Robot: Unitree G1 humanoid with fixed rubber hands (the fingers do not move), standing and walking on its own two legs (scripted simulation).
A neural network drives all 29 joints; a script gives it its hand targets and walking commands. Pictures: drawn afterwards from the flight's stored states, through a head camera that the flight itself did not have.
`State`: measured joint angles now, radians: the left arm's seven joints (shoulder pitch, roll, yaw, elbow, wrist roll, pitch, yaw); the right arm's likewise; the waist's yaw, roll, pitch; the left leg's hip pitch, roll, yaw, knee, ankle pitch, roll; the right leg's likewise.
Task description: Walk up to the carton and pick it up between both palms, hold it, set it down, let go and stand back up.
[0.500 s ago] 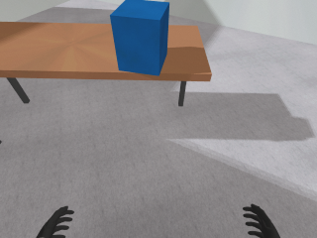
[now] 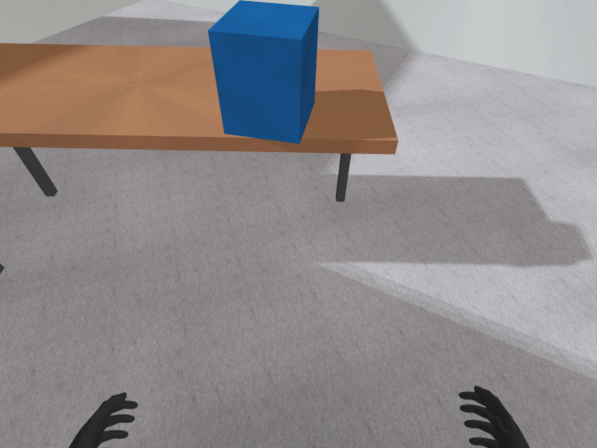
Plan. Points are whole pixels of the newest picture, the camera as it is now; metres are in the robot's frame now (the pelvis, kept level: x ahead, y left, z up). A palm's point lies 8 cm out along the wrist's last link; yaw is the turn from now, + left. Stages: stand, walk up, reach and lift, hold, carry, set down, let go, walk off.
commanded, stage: stand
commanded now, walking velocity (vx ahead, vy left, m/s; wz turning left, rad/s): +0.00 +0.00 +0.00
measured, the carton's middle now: (269, 72) +0.93 +0.12 +0.07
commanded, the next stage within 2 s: walk up in 0.84 s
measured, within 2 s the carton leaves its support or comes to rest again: neither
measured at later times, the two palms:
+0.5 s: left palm out of the picture +0.12 +0.29 -0.08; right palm out of the picture +0.14 -0.26 -0.07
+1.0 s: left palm out of the picture +0.12 +0.29 -0.08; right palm out of the picture +0.14 -0.27 -0.07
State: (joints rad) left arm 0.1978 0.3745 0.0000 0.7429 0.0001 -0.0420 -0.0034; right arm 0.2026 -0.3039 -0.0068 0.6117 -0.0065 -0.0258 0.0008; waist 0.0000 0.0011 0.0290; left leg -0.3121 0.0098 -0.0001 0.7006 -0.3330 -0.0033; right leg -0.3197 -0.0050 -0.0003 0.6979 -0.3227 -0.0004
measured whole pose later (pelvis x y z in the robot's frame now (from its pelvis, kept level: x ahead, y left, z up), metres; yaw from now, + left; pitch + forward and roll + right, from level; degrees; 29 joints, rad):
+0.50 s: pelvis +0.00 +0.00 +0.00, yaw +0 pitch -3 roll +0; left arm 0.20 0.38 0.00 0.77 0.00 -0.04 0.00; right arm 0.20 -0.31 -0.01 0.63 -0.01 -0.03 0.00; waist 0.00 0.00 0.03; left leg -0.31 0.01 0.00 0.69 -0.32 0.00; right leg -0.32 0.00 0.00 0.69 -0.31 0.00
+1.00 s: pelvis +0.00 +0.00 +0.00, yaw +0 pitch -3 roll +0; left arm 0.20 0.38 0.00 0.79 0.00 -0.04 -0.01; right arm 0.20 -0.31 -0.01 0.65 -0.01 -0.03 0.00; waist 0.00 0.00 0.03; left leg -0.31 0.01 0.00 0.67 -0.31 0.00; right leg -0.32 0.00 0.00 0.67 -0.30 0.00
